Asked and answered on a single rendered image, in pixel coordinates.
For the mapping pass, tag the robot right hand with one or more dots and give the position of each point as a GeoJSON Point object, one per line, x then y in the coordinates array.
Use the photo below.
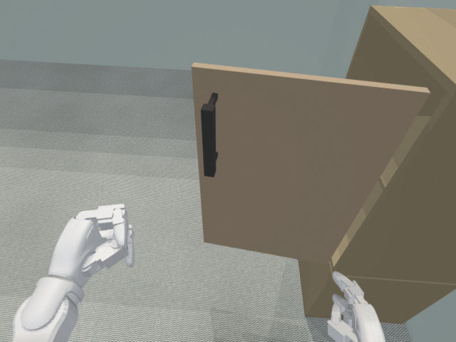
{"type": "Point", "coordinates": [361, 321]}

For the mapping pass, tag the handle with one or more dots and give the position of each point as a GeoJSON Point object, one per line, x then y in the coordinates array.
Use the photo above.
{"type": "Point", "coordinates": [208, 119]}

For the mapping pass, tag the cupboard door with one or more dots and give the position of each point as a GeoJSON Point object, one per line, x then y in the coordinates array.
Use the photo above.
{"type": "Point", "coordinates": [298, 155]}

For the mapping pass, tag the robot left hand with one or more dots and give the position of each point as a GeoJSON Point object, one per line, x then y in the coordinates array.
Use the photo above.
{"type": "Point", "coordinates": [72, 257]}

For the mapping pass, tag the left robot forearm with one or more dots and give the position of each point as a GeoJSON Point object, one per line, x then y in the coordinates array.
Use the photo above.
{"type": "Point", "coordinates": [50, 314]}

